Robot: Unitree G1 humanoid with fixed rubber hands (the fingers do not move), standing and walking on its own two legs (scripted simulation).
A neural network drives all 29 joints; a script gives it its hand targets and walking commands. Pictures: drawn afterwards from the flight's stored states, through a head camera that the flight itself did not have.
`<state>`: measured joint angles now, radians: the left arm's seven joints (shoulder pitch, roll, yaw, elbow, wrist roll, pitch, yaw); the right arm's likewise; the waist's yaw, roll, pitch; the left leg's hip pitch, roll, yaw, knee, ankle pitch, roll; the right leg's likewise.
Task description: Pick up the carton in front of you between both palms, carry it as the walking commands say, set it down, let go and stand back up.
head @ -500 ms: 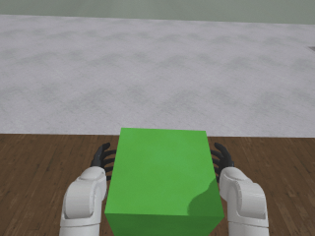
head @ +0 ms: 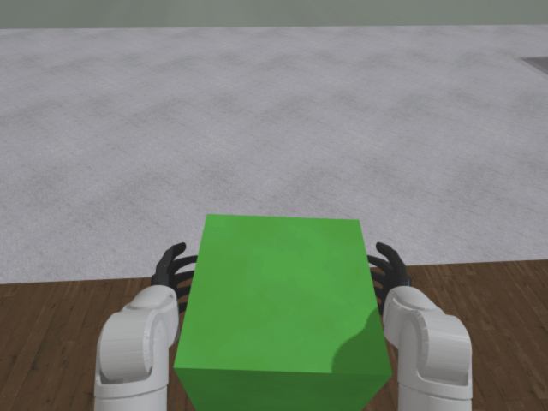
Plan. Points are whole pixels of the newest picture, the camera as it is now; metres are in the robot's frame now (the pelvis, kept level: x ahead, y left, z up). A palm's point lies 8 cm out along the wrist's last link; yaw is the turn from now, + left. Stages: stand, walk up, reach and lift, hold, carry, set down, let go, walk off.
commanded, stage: carry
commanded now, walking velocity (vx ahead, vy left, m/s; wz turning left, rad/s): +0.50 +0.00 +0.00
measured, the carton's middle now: (278, 326) +0.26 -0.01 +0.02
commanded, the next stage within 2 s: none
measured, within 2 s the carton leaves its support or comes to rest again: neither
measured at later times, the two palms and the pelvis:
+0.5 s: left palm (192, 153) +0.61 +0.16 +0.09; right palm (338, 151) +0.60 -0.13 +0.10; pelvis +0.34 +0.02 +0.00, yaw -2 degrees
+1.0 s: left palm (222, 67) +1.01 +0.14 +0.11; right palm (324, 67) +1.03 -0.16 +0.11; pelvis +0.66 -0.01 -0.01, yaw +0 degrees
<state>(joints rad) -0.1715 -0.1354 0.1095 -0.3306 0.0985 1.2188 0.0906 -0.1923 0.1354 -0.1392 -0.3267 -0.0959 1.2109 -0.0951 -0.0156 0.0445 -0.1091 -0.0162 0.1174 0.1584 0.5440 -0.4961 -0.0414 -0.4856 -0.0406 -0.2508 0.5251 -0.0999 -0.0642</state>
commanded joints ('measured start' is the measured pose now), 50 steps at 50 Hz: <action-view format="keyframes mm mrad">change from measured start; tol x32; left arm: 1 -398 -881 -687 -6 -351 -15 -244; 24 -443 -769 -727 -198 -395 10 -245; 50 -1146 -893 -515 356 -466 -41 -205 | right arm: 1 -444 862 755 -64 395 21 272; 23 -331 804 736 -116 378 7 251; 50 -1140 940 567 393 459 -21 205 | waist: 1 50 -341 -316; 21 17 -190 -135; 24 -16 253 -330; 45 -1 102 -154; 50 79 -338 -417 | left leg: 1 -657 -119 -47 651 36 7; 18 -554 -56 55 -9 471 68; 22 -91 -144 139 -83 372 88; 25 278 318 -690 -328 219 291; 35 39 160 -151 -307 438 230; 46 70 72 31 58 916 120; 50 -682 -150 -177 864 -20 89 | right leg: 1 786 -410 804 -324 -252 -178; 21 560 -171 11 -85 516 6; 26 -182 -6 242 852 -356 40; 46 163 89 19 -29 -5 -32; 50 793 -320 789 -143 25 -230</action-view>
